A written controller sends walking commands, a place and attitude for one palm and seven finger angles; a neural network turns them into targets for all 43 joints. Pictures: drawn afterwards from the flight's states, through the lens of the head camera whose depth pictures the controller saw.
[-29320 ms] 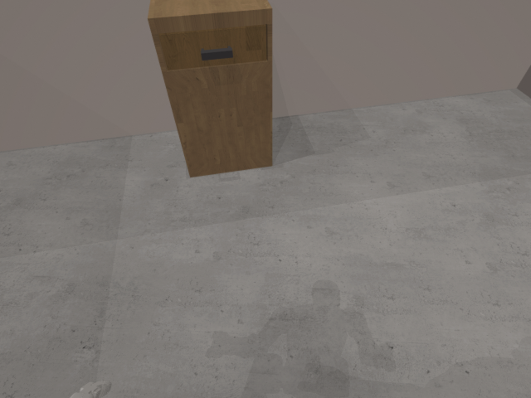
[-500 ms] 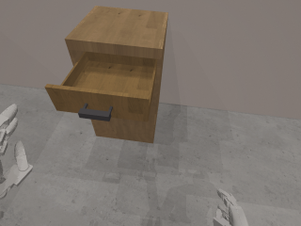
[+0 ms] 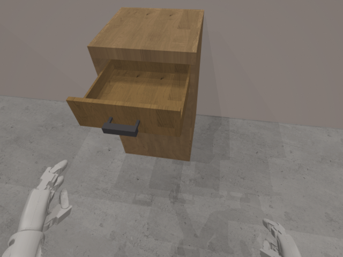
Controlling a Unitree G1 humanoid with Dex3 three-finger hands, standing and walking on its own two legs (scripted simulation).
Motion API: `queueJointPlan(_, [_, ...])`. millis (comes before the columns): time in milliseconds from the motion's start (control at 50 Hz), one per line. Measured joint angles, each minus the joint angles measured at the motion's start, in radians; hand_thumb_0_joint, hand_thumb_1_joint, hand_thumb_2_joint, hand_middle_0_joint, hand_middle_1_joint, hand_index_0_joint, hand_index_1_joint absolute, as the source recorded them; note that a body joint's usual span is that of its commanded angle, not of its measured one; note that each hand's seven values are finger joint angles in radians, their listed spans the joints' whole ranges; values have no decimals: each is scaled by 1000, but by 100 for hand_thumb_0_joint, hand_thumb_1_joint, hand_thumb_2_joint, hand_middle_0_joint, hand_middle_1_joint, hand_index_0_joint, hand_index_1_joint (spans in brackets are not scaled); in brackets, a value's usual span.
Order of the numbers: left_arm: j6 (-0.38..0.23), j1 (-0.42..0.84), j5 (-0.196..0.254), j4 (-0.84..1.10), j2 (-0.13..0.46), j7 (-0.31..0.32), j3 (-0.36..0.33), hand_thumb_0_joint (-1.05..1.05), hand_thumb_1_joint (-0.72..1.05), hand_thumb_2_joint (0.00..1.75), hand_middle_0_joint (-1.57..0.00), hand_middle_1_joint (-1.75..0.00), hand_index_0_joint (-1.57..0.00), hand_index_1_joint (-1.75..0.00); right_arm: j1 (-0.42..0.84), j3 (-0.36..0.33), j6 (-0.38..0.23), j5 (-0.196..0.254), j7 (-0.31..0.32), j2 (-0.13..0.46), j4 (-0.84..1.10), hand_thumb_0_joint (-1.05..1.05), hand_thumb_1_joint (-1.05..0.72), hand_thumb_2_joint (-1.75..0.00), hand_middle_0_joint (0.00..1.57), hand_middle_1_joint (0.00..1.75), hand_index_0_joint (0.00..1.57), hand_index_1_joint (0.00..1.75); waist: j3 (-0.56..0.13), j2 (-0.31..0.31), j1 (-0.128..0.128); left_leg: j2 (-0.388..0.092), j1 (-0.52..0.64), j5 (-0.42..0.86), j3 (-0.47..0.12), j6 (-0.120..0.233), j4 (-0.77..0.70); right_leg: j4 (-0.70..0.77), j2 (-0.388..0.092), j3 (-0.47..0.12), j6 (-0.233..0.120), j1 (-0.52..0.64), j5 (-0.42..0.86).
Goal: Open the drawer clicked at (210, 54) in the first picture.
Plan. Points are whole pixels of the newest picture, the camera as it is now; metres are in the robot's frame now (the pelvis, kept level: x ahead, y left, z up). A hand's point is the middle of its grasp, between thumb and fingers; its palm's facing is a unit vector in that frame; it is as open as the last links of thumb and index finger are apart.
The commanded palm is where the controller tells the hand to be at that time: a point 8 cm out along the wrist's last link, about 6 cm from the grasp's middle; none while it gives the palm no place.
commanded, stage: let the arm hang, fingers relaxed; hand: left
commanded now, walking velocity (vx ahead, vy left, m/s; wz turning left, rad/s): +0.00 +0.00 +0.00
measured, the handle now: (122, 125) +0.55 +0.23 -0.08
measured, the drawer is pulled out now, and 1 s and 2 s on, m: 0.28 0.28 0.28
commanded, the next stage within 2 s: look to check the result in 1.00 s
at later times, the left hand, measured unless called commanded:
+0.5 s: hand out of the picture -0.08 +0.18 -0.16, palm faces +0.05 -0.97 -0.23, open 7.3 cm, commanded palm none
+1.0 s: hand out of the picture -0.02 +0.15 -0.17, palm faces +0.06 -0.98 -0.18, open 7.3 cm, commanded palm none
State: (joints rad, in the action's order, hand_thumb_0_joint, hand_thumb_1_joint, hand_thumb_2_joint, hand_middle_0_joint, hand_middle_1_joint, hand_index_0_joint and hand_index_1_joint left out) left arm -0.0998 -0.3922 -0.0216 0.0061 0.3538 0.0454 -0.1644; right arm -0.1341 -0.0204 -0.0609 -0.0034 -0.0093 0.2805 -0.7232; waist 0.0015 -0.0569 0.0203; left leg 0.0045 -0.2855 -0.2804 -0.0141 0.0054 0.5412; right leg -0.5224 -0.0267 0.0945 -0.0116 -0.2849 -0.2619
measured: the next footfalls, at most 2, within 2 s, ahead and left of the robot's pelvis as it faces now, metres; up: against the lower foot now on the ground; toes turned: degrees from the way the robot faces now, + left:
none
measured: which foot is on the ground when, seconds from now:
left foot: down 0.00-1.00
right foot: down 0.00-1.00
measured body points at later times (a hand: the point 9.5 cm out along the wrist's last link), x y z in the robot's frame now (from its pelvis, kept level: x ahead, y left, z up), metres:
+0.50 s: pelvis -0.02 +0.00 +0.01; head +0.01 -0.01 +0.46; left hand -0.08 +0.23 -0.15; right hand -0.07 -0.21 -0.15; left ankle +0.00 +0.12 -0.73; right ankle +0.01 -0.11 -0.73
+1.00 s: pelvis -0.02 -0.01 +0.01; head -0.01 -0.02 +0.46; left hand -0.02 +0.20 -0.15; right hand -0.05 -0.21 -0.16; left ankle +0.00 +0.12 -0.73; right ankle +0.01 -0.11 -0.73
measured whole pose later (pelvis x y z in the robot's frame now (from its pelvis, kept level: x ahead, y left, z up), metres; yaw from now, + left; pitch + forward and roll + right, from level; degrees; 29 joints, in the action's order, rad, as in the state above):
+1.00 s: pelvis -0.02 -0.01 +0.01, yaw -1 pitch -2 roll +0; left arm 0.00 -0.28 -0.01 -1.12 0.12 0.03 -0.04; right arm -0.34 -0.01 0.01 -0.02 0.04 0.10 -1.10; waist 0.06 -0.01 0.00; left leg -0.02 -0.20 -0.22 -0.01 -0.01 0.45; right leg -0.44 0.00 0.09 -0.03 -0.21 -0.20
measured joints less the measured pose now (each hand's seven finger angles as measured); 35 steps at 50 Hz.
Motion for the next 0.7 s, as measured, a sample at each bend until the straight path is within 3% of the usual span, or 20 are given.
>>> queueJointPlan(60, [107,108,-9,-393,-63,-23,67,0,90,90,-20,-30,-19,-30,-5,8,39,-14,-1,-7,-57,1,-91,-90,20,30,20,30,4,5,-17,7,-4,-17,4,1,35,-52,-9,-5,0,-13,-25])
queueJointPlan(100, [148,135,-8,-588,-101,-29,103,0,91,90,-20,-30,-19,-30,-22,15,57,-19,5,-28,-87,1,-91,-90,20,30,20,30,23,30,-31,7,11,-18,8,-1,36,-62,-10,-9,-1,-3,-30])
queueJointPlan(180, [170,130,2,-845,-179,-40,162,1,91,90,-20,-30,-19,-30,-76,33,76,-22,17,-66,-170,1,-91,-90,20,30,20,30,66,72,-36,-5,48,0,10,-4,1,-13,5,-11,-4,38,-2])
queueJointPlan(220, [160,121,8,-918,-183,-20,141,0,97,90,-20,-30,-20,-30,-109,39,84,-19,23,-87,-217,1,-91,-90,20,30,20,30,83,87,-24,-13,58,15,4,-7,-20,24,14,-5,-9,56,20])
queueJointPlan(360, [135,64,14,-1079,-164,-29,138,0,97,90,-21,-30,-20,-30,-203,34,95,-15,37,-128,-338,1,-91,-90,20,30,20,30,102,71,-1,-19,72,50,-6,-9,-70,105,23,7,-13,88,69])
queueJointPlan(700, [111,71,12,-1142,-221,-13,139,0,91,90,-20,-30,-19,-30,-208,22,74,-15,43,-187,-386,0,-91,-90,20,30,20,30,55,36,-11,-11,91,64,14,-7,-89,81,14,-14,-11,79,66])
